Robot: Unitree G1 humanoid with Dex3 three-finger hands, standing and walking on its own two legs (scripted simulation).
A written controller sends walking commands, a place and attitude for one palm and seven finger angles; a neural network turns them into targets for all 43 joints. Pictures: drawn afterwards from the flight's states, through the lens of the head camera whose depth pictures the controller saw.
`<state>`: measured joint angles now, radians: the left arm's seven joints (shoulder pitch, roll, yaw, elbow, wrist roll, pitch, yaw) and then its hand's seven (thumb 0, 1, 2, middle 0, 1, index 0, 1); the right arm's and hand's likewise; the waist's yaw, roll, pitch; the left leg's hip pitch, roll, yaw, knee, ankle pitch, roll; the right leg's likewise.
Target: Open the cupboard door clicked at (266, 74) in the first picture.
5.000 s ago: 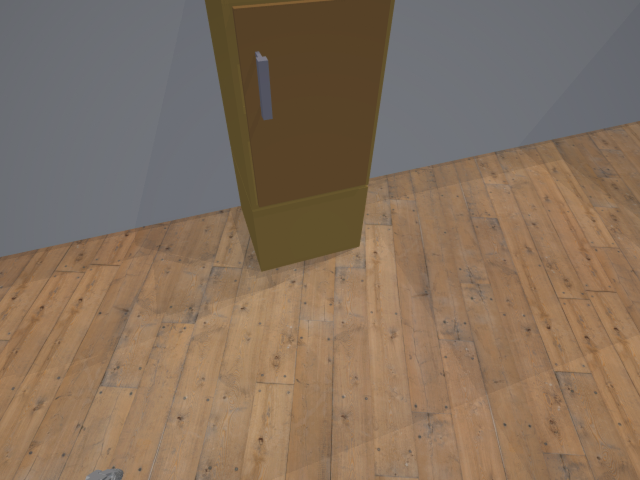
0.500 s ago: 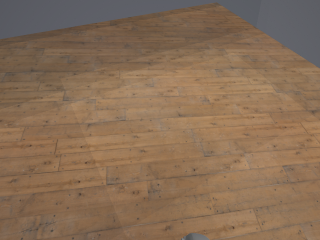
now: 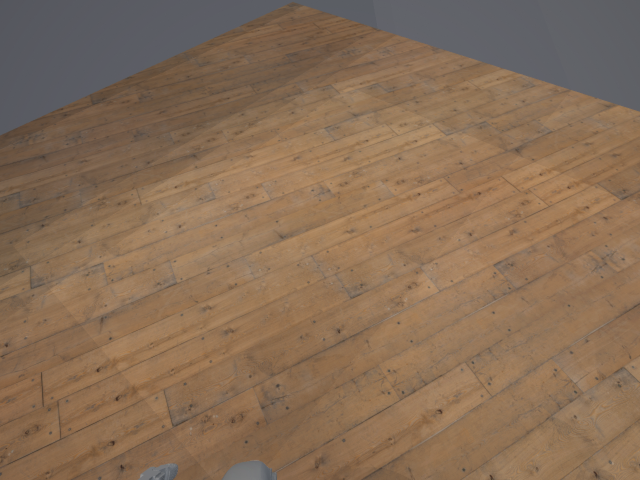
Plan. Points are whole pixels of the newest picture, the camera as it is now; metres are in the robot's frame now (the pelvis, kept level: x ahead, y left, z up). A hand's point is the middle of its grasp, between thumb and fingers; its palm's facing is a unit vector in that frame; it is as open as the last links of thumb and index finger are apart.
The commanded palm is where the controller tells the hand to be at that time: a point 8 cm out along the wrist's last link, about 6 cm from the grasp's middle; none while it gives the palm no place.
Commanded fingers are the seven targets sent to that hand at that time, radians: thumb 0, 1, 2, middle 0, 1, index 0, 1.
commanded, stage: walk to a spot facing it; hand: left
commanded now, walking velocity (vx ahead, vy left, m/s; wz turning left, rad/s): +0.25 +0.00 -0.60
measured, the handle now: out of the picture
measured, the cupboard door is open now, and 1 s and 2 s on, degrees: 0 0 0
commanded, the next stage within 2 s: turn to face it in 0.82 s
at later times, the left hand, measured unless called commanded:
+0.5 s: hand (180, 439) +0.20 +0.23 -0.17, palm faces -0.25 -0.95 -0.18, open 7.4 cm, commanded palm none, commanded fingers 0.00 0.90 0.90 -0.20 -0.30 -0.20 -0.30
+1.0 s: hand (275, 352) +0.33 +0.10 -0.15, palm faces -0.54 -0.80 -0.25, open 7.3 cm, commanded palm none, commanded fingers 0.00 0.90 0.90 -0.20 -0.30 -0.20 -0.30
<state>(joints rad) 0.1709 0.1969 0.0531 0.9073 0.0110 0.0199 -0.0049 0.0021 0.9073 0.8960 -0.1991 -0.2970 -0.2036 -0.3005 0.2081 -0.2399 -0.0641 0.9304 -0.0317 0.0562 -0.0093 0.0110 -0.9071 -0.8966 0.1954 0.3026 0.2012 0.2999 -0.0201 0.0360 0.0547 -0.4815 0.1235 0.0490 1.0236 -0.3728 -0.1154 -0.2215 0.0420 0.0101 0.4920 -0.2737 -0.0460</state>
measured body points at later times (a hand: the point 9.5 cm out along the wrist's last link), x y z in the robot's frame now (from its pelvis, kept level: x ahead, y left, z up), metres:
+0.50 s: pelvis +0.08 +0.05 +0.01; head +0.12 +0.07 +0.45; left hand +0.22 +0.28 -0.16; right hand +0.03 -0.18 -0.13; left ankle +0.06 +0.14 -0.74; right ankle +0.05 -0.09 -0.65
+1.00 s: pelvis +0.14 +0.00 +0.00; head +0.16 -0.03 +0.45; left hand +0.36 +0.14 -0.13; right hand +0.07 -0.27 -0.15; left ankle +0.24 +0.13 -0.68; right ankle +0.09 -0.09 -0.74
